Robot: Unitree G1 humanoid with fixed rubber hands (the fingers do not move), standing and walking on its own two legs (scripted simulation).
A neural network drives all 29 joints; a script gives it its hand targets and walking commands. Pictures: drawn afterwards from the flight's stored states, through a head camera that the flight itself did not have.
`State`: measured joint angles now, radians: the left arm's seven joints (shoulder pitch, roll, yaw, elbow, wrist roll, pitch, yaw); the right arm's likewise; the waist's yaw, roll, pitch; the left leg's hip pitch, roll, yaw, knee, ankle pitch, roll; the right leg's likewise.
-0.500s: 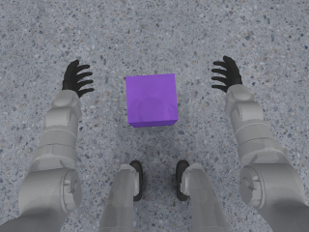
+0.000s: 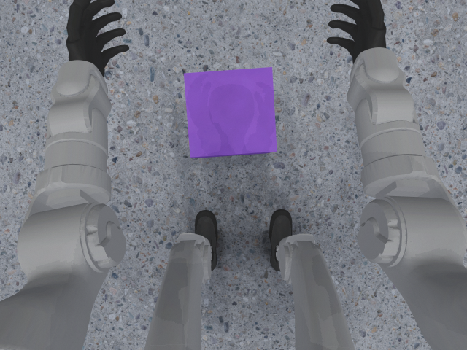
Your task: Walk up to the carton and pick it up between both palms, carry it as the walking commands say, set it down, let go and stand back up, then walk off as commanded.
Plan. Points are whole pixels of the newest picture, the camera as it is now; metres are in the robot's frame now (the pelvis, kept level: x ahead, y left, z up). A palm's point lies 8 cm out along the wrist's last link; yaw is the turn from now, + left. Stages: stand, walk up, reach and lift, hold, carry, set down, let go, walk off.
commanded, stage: reach and lift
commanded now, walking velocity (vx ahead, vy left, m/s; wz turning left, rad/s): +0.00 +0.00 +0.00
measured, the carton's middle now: (231, 119) +0.49 +0.03 -0.54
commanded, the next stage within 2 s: none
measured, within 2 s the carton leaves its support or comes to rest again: neither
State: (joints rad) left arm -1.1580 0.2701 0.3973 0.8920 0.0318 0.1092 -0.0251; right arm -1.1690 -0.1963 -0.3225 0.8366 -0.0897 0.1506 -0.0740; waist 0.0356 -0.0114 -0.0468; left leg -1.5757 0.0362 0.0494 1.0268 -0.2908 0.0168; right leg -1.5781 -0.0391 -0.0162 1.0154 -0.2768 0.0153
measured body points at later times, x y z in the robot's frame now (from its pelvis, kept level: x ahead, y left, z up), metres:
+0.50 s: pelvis -0.03 -0.01 -0.14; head +0.32 +0.01 +0.15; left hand +0.52 +0.23 -0.27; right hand +0.54 -0.16 -0.27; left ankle +0.06 +0.11 -0.62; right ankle +0.07 -0.13 -0.62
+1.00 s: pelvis -0.05 +0.00 -0.24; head +0.33 +0.02 +0.00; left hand +0.51 +0.22 -0.41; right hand +0.53 -0.15 -0.41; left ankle +0.06 +0.11 -0.62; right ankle +0.07 -0.13 -0.62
